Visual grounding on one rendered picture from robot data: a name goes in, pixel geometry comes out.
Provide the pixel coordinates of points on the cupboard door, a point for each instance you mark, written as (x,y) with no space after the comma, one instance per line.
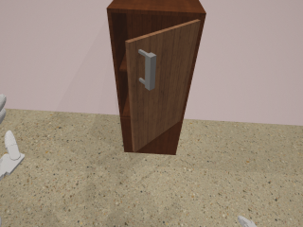
(155,111)

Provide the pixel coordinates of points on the handle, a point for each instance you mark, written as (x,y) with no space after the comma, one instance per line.
(150,69)

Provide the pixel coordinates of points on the robot right hand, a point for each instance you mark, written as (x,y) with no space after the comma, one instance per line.
(244,222)

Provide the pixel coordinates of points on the robot left hand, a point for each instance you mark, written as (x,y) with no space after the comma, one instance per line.
(13,158)

